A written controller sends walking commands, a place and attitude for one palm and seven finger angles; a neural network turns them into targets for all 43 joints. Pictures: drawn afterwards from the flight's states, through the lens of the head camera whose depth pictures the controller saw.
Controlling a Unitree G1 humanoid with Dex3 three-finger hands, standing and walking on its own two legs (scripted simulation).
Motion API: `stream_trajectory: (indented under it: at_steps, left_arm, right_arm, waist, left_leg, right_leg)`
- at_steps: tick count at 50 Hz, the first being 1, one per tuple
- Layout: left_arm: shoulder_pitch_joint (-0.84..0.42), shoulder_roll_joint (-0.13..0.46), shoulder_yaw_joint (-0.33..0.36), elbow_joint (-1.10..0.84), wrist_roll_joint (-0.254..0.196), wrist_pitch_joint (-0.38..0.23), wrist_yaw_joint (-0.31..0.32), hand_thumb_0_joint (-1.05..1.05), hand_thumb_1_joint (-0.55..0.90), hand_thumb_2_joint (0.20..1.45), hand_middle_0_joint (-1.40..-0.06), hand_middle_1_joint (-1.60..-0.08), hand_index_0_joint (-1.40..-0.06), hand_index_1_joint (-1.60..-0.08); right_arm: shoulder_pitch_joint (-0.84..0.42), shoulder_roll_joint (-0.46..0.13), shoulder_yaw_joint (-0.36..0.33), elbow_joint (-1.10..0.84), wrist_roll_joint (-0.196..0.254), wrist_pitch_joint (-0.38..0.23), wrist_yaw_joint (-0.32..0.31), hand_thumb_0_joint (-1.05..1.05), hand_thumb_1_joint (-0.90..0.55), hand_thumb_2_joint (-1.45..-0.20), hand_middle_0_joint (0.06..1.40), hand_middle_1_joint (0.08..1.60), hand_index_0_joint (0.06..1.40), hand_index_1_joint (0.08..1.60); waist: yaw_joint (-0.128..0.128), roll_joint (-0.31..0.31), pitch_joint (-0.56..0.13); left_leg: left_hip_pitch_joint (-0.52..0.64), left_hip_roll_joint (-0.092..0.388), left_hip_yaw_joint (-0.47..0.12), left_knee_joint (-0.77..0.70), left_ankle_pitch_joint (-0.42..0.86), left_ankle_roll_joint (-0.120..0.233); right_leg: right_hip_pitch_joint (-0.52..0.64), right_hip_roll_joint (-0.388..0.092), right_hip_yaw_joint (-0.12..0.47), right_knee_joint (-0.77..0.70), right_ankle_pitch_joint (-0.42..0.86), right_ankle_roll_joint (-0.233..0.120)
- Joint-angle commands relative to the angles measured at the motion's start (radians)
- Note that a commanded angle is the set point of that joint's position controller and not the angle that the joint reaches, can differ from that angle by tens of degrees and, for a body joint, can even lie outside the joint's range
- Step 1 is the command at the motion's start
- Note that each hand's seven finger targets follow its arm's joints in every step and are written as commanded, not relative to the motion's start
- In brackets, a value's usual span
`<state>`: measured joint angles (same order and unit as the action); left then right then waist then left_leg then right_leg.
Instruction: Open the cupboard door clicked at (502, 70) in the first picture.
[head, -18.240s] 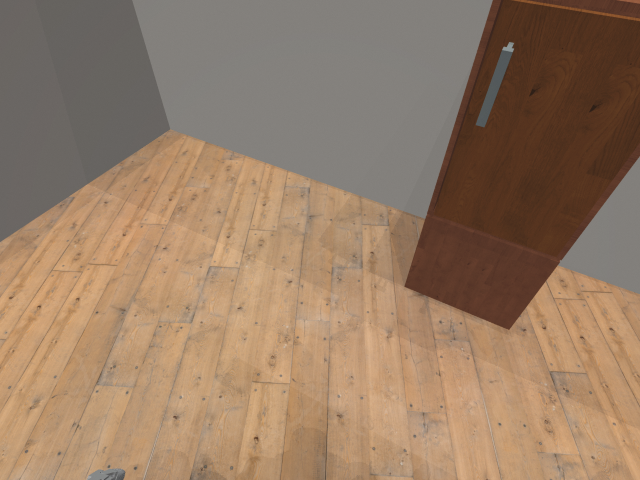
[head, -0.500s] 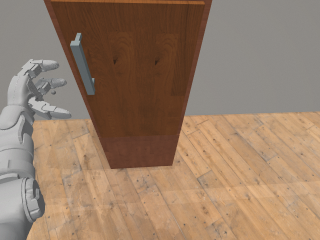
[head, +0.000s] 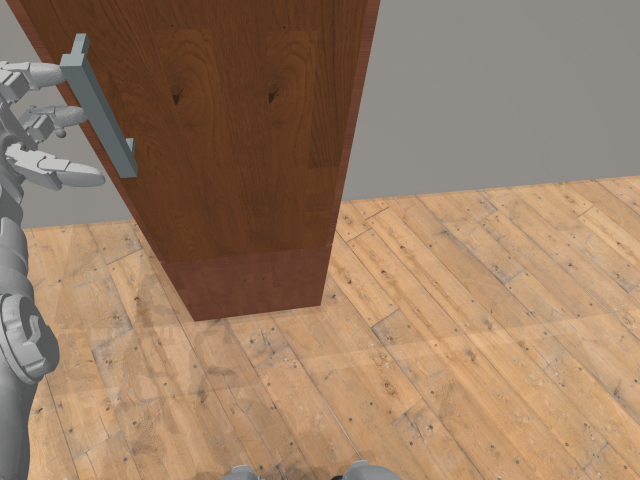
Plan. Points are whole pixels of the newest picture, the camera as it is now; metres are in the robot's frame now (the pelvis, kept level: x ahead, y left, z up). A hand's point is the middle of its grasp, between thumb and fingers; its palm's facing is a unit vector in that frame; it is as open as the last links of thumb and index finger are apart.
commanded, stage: move the hooked fingers beside the handle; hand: left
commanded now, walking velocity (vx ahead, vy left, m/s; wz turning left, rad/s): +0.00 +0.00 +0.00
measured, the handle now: (107, 112) +0.55 +0.23 +0.12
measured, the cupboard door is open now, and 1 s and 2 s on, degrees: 0 0 0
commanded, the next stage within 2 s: slide the fingers in behind the handle in 0.80 s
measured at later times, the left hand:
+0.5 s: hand (60, 135) +0.50 +0.27 +0.13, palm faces +0.08 -1.00 +0.00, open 14.0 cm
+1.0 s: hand (57, 138) +0.49 +0.27 +0.13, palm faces +0.07 -1.00 +0.00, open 14.0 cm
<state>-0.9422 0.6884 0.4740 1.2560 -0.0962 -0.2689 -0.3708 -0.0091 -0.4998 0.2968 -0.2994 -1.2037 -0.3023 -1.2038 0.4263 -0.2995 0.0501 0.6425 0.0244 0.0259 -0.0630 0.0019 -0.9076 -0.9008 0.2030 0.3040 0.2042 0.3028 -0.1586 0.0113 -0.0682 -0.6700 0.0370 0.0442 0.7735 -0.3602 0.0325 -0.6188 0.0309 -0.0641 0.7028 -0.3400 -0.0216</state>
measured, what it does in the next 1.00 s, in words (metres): stands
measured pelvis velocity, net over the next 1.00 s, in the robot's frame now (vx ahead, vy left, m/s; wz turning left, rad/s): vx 0.01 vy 0.01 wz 0.01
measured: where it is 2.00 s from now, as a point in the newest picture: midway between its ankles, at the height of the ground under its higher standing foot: outside the picture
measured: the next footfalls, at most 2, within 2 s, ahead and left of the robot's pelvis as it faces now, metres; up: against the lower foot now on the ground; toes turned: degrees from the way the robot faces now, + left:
none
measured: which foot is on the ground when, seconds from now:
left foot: down 0.00-1.00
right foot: down 0.00-1.00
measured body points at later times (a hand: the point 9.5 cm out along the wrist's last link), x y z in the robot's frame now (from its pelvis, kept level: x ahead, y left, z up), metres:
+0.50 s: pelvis +0.01 +0.00 +0.00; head +0.11 +0.02 +0.44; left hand +0.49 +0.32 +0.13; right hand +0.01 -0.27 -0.11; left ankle +0.00 +0.10 -0.71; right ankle -0.01 -0.11 -0.71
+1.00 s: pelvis +0.01 +0.01 +0.00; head +0.10 +0.03 +0.44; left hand +0.49 +0.32 +0.13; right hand +0.00 -0.27 -0.11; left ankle +0.00 +0.10 -0.71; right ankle -0.01 -0.11 -0.71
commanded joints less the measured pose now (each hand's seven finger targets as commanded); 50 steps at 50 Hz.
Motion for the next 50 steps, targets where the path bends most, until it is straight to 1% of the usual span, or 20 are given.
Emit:
stream_trajectory:
  at_steps: [1,2,4,5,8,9,11,16,19,20,26,30,32,36,37,39,41,44,48,50]
  left_arm:
    - [-0.435,0.333,0.034,-0.210,-0.017,-0.057,-0.009,0.000,-0.500,0.300,-0.300,-1.200,-0.300,-1.200]
    - [-0.407,0.311,0.026,-0.200,-0.020,-0.055,-0.012,0.000,-0.500,0.300,-0.300,-1.200,-0.300,-1.200]
    - [-0.379,0.324,0.046,-0.203,-0.033,-0.057,-0.021,0.000,-0.500,0.300,-0.300,-1.200,-0.300,-1.200]
    - [-0.373,0.350,0.060,-0.184,-0.030,-0.053,-0.026,0.000,-0.500,0.300,-0.300,-1.200,-0.300,-1.200]
    - [-0.397,0.330,0.037,-0.189,-0.029,-0.043,-0.029,0.000,-0.500,0.300,-0.300,-1.200,-0.300,-1.200]
    - [-0.407,0.366,0.059,-0.211,-0.027,-0.046,-0.028,0.000,-0.500,0.300,-0.300,-1.200,-0.300,-1.200]
    - [-0.421,0.363,0.056,-0.243,-0.026,-0.058,-0.028,0.000,-0.500,0.300,-0.300,-1.200,-0.300,-1.200]
    - [-0.441,0.319,0.030,-0.243,-0.037,-0.064,-0.026,0.000,-0.500,0.300,-0.300,-1.200,-0.300,-1.200]
    - [-0.436,0.304,0.026,-0.271,-0.038,-0.064,-0.019,0.000,-0.500,0.300,-0.300,-1.200,-0.300,-1.200]
    - [-0.411,0.316,0.039,-0.266,-0.036,-0.064,-0.016,0.000,-0.500,0.300,-0.300,-1.200,-0.300,-1.200]
    - [-0.401,0.274,0.009,-0.239,-0.034,-0.051,-0.001,0.000,-0.500,0.300,-0.300,-1.200,-0.300,-1.200]
    - [-0.420,0.291,0.026,-0.267,-0.033,-0.066,0.004,0.000,-0.500,0.300,-0.300,-1.200,-0.300,-1.200]
    - [-0.424,0.253,-0.006,-0.247,-0.034,-0.063,0.004,0.000,-0.500,0.300,-0.300,-1.200,-0.300,-1.200]
    - [-0.402,0.321,0.050,-0.254,-0.033,-0.068,0.004,0.000,-0.500,0.300,-0.300,-1.200,-0.300,-1.200]
    - [-0.406,0.288,0.018,-0.238,-0.032,-0.064,0.000,0.000,-0.500,0.300,-0.300,-1.200,-0.300,-1.200]
    - [-0.404,0.320,0.038,-0.216,-0.030,-0.062,-0.001,0.000,-0.500,0.300,-0.300,-1.200,-0.300,-1.200]
    - [-0.431,0.290,0.007,-0.241,-0.027,-0.069,-0.006,0.000,-0.500,0.300,-0.300,-1.200,-0.300,-1.200]
    - [-0.461,0.269,0.001,-0.268,-0.042,-0.081,-0.007,0.000,-0.500,0.300,-0.300,-1.200,-0.300,-1.200]
    - [-0.457,0.220,-0.024,-0.250,-0.052,-0.072,-0.009,0.000,-0.500,0.300,-0.300,-1.200,-0.300,-1.200]
    - [-0.422,0.265,0.014,-0.222,-0.045,-0.061,0.001,0.000,-0.500,0.300,-0.300,-1.200,-0.300,-1.200]
  right_arm:
    - [0.147,-0.182,-0.068,-0.066,-0.003,-0.002,-0.015,0.000,-0.900,-0.900,0.200,0.300,0.200,0.300]
    - [0.149,-0.179,-0.070,-0.069,-0.003,0.000,-0.012,0.000,-0.900,-0.900,0.200,0.300,0.200,0.300]
    - [0.156,-0.182,-0.071,-0.073,-0.004,0.008,-0.011,0.000,-0.900,-0.900,0.200,0.300,0.200,0.300]
    - [0.155,-0.183,-0.070,-0.073,-0.003,0.014,-0.014,0.000,-0.900,-0.900,0.200,0.300,0.200,0.300]
    - [0.157,-0.182,-0.068,-0.078,-0.001,0.022,-0.013,0.000,-0.900,-0.900,0.200,0.300,0.200,0.300]
    - [0.160,-0.184,-0.071,-0.077,-0.001,0.025,-0.015,0.000,-0.900,-0.900,0.200,0.300,0.200,0.300]
    - [0.161,-0.181,-0.072,-0.078,-0.002,0.027,-0.014,0.000,-0.900,-0.900,0.200,0.300,0.200,0.300]
    - [0.156,-0.177,-0.070,-0.067,-0.002,0.030,-0.012,0.000,-0.900,-0.900,0.200,0.300,0.200,0.300]
    - [0.153,-0.174,-0.073,-0.067,-0.005,0.031,-0.011,0.000,-0.900,-0.900,0.200,0.300,0.200,0.300]
    - [0.156,-0.176,-0.075,-0.067,-0.005,0.032,-0.010,0.000,-0.900,-0.900,0.200,0.300,0.200,0.300]
    - [0.141,-0.175,-0.071,-0.074,-0.003,0.035,-0.006,0.000,-0.900,-0.900,0.200,0.300,0.200,0.300]
    - [0.140,-0.173,-0.073,-0.073,-0.005,0.036,-0.006,0.000,-0.900,-0.900,0.200,0.300,0.200,0.300]
    - [0.133,-0.172,-0.069,-0.075,-0.003,0.034,-0.005,0.000,-0.900,-0.900,0.200,0.300,0.200,0.300]
    - [0.133,-0.175,-0.068,-0.082,-0.003,0.032,-0.006,0.000,-0.900,-0.900,0.200,0.300,0.200,0.300]
    - [0.128,-0.172,-0.065,-0.083,-0.002,0.033,-0.005,0.000,-0.900,-0.900,0.200,0.300,0.200,0.300]
    - [0.131,-0.177,-0.065,-0.082,0.000,0.035,-0.009,0.000,-0.900,-0.900,0.200,0.300,0.200,0.300]
    - [0.129,-0.174,-0.065,-0.083,-0.002,0.033,-0.009,0.000,-0.900,-0.900,0.200,0.300,0.200,0.300]
    - [0.137,-0.176,-0.070,-0.076,-0.003,0.030,-0.009,0.000,-0.900,-0.900,0.200,0.300,0.200,0.300]
    - [0.138,-0.174,-0.068,-0.062,-0.006,0.025,-0.008,0.000,-0.900,-0.900,0.200,0.300,0.200,0.300]
    - [0.145,-0.180,-0.071,-0.060,-0.007,0.027,-0.008,0.000,-0.900,-0.900,0.200,0.300,0.200,0.300]
  waist:
    - [0.008,0.126,-0.411]
    - [0.008,0.121,-0.413]
    - [0.016,0.105,-0.431]
    - [0.017,0.087,-0.404]
    - [0.004,0.103,-0.379]
    - [0.009,0.119,-0.402]
    - [0.008,0.133,-0.428]
    - [-0.006,0.157,-0.416]
    - [0.000,0.189,-0.454]
    - [0.009,0.171,-0.458]
    - [0.001,0.140,-0.403]
    - [0.005,0.150,-0.434]
    - [-0.006,0.131,-0.392]
    - [0.016,0.144,-0.438]
    - [0.005,0.135,-0.414]
    - [0.002,0.111,-0.387]
    - [0.000,0.170,-0.398]
    - [-0.013,0.157,-0.434]
    - [-0.014,0.163,-0.402]
    - [0.000,0.132,-0.403]
  left_leg:
    - [0.302,-0.011,-0.082,-0.054,0.378,0.011]
    - [0.304,-0.011,-0.076,-0.052,0.378,0.012]
    - [0.302,-0.011,-0.072,-0.048,0.401,0.014]
    - [0.268,-0.011,-0.070,-0.049,0.384,0.015]
    - [0.260,-0.014,-0.068,-0.050,0.356,0.020]
    - [0.267,-0.013,-0.069,-0.048,0.363,0.019]
    - [0.290,-0.012,-0.072,-0.043,0.384,0.017]
    - [0.328,-0.008,-0.081,-0.037,0.397,0.013]
    - [0.375,-0.004,-0.085,-0.030,0.453,0.010]
    - [0.373,-0.003,-0.090,-0.030,0.462,0.007]
    - [0.345,-0.003,-0.090,-0.035,0.444,0.008]
    - [0.372,0.000,-0.096,-0.025,0.482,0.002]
    - [0.347,-0.001,-0.096,-0.033,0.430,0.004]
    - [0.341,-0.005,-0.089,-0.029,0.446,0.005]
    - [0.329,-0.005,-0.089,-0.033,0.423,0.005]
    - [0.297,-0.005,-0.087,-0.033,0.404,0.009]
    - [0.331,-0.004,-0.097,-0.036,0.401,0.001]
    - [0.376,0.002,-0.107,-0.030,0.423,0.000]
    - [0.367,0.000,-0.109,-0.031,0.412,0.000]
    - [0.343,0.002,-0.110,-0.034,0.394,0.000]
  right_leg:
    - [0.108,0.017,0.052,-0.060,0.337,0.009]
    - [0.108,0.018,0.051,-0.063,0.339,0.011]
    - [0.127,0.021,0.052,-0.059,0.370,0.011]
    - [0.133,0.019,0.053,-0.059,0.367,0.012]
    - [0.114,0.021,0.055,-0.063,0.346,0.011]
    - [0.119,0.019,0.057,-0.061,0.349,0.013]
    - [0.119,0.021,0.055,-0.057,0.359,0.012]
    - [0.075,0.025,0.047,-0.060,0.341,0.010]
    - [0.070,0.025,0.044,-0.052,0.367,0.008]
    - [0.073,0.026,0.039,-0.050,0.365,0.007]
    - [0.061,0.025,0.036,-0.050,0.355,0.007]
    - [0.063,0.026,0.036,-0.041,0.371,0.006]
    - [0.046,0.026,0.033,-0.047,0.335,0.007]
    - [0.086,0.024,0.041,-0.039,0.366,0.006]
    - [0.077,0.024,0.038,-0.042,0.352,0.007]
    - [0.076,0.024,0.042,-0.044,0.346,0.008]
    - [0.049,0.023,0.036,-0.042,0.317,0.004]
    - [0.029,0.028,0.032,-0.043,0.310,0.006]
    - [0.015,0.027,0.027,-0.045,0.294,0.001]
    - [0.024,0.027,0.026,-0.046,0.284,0.002]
